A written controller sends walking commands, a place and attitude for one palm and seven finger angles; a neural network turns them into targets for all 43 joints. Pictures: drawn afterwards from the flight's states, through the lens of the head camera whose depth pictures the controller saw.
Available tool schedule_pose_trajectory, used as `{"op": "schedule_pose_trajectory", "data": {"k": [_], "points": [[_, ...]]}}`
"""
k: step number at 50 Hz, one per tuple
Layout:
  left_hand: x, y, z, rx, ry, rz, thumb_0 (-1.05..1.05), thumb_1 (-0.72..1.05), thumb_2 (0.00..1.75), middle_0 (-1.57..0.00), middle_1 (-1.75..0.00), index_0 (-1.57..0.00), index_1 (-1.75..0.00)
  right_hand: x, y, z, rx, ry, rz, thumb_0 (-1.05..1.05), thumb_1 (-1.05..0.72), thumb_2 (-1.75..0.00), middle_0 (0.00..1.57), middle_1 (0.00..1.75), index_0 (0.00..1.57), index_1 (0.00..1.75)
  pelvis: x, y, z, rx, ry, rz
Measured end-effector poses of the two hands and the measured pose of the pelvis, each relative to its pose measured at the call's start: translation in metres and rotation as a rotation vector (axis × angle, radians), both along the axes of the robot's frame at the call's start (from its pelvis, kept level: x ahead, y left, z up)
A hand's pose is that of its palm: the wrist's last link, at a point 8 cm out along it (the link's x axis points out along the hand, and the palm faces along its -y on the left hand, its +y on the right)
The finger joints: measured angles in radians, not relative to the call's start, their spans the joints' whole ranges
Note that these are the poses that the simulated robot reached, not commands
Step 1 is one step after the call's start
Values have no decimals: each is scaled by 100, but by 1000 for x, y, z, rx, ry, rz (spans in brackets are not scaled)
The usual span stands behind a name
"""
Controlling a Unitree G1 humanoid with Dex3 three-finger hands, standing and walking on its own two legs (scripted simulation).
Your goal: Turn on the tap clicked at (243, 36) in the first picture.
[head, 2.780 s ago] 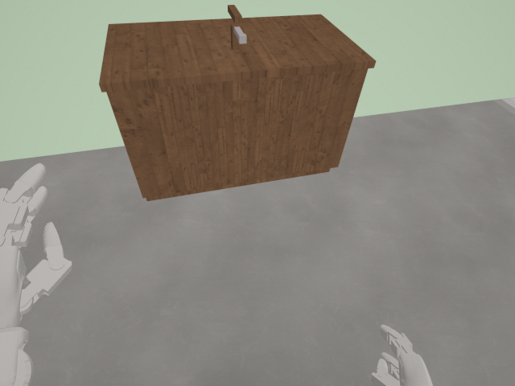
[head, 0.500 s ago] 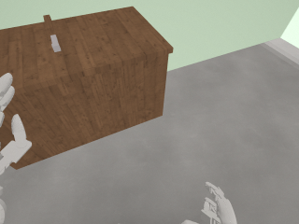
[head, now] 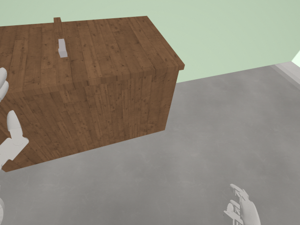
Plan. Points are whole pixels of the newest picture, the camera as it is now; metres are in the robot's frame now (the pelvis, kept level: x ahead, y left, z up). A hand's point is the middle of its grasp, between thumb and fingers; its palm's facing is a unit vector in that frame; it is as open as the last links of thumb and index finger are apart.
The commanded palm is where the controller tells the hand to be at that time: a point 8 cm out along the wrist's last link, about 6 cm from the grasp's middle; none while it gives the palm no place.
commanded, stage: take the last steps up to it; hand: left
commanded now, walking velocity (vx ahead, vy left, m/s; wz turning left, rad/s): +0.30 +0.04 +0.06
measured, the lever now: (62, 52) +0.73 +0.40 +0.03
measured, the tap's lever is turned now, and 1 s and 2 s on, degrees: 0 0 0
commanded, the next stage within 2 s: come to a stop and stand still in 1.44 s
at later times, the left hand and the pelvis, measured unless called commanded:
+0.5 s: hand (67, 111) +0.29 +0.19 +0.19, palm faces +0.40 -0.78 -0.47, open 7.4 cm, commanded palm +0.23 +0.24 +0.19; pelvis +0.08 -0.05 +0.01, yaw +3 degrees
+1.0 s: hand (71, 76) +0.39 +0.22 +0.19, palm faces +0.41 -0.78 -0.47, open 7.4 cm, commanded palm +0.34 +0.26 +0.19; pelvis +0.18 -0.02 +0.01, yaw +2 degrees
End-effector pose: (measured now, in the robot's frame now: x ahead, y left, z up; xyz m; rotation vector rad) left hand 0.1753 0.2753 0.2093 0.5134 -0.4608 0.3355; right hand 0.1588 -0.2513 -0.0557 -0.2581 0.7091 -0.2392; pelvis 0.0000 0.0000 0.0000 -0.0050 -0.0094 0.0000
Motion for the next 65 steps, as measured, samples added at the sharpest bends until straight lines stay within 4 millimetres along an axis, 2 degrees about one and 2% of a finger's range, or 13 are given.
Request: {"op": "schedule_pose_trajectory", "data": {"k": [6, 11, 15, 18, 25, 30, 35, 41, 45, 49, 52, 56, 65], "points": [[17, 3, 7, -16, 45, 48, 1, 89, 90, -21, -30, -21, -30, 18, 38, -9, 143, 5, 53, 1, -91, -90, 20, 30, 20, 30, 22, -4, 11, -18, 16, 6], [30, -14, -8, -22, 154, 77, 1, 89, 90, -21, -30, -21, -30, 29, 44, -28, 208, 42, 89, 1, -90, -90, 21, 30, 20, 30, 41, -18, 8, 2, 6, 8], [44, -32, -18, 11, 164, 102, 1, 89, 90, -21, -30, -21, -30, 45, 26, -53, 206, 76, 117, 1, -90, -90, 21, 30, 20, 30, 55, -35, -8, 10, -15, 27], [55, -43, -16, -18, 134, 92, 1, 89, 90, -22, -30, -21, -30, 56, 6, -57, 164, 119, 127, 1, -90, -90, 21, 30, 20, 30, 60, -41, -7, 18, -26, 42], [75, -45, -2, 20, 152, 66, 1, 88, 90, -22, -30, -21, -30, 78, -38, -26, 76, 104, 58, 1, -91, -90, 21, 30, 20, 30, 81, -45, 10, 41, 3, 45], [85, -33, -1, 6, 146, 81, 1, 88, 90, -22, -30, -21, -30, 94, -47, -9, 12, 78, 42, 1, -91, -90, 20, 30, 20, 30, 101, -38, 13, 44, 8, 43], [102, -12, -8, -54, 68, 90, 1, 88, 90, -22, -30, -21, -30, 118, -31, -6, -27, 40, 40, 1, -91, -90, 20, 30, 20, 30, 126, -19, 3, 15, -9, 38], [142, 5, -14, -83, 34, 92, 1, 89, 90, -21, -30, -21, -30, 147, 16, -10, 69, -5, 57, 1, -91, -90, 20, 30, 20, 30, 147, -10, 2, 18, -16, 43], [160, -4, -5, -54, 67, 69, 2, 89, 90, -21, -30, -21, -30, 161, 43, -15, 157, 5, 97, 1, -91, -90, 20, 30, 20, 30, 162, -12, 7, 9, 3, 38], [170, -19, 2, 8, 115, 56, 1, 89, 90, -21, -30, -21, -30, 172, 50, -26, 212, 37, 118, 1, -90, -90, 21, 30, 20, 30, 180, -19, 9, 11, 16, 29], [181, -27, 0, 58, 152, 86, 1, 89, 90, -21, -30, -21, -30, 184, 41, -41, 230, 64, 124, 1, -90, -90, 21, 30, 20, 30, 195, -29, 2, 20, 14, 30], [200, -33, -11, 33, 168, 129, 1, 89, 90, -22, -30, -21, -30, 203, 14, -59, 197, 117, 125, 1, -90, -90, 21, 30, 20, 30, 209, -39, -4, 16, -2, 47], [239, -45, -14, -13, 198, 69, 1, 88, 90, -22, -30, -21, -30, 241, -42, -22, 51, 104, 63, 1, -91, -90, 21, 30, 20, 30, 240, -44, 11, 43, 14, 48]]}}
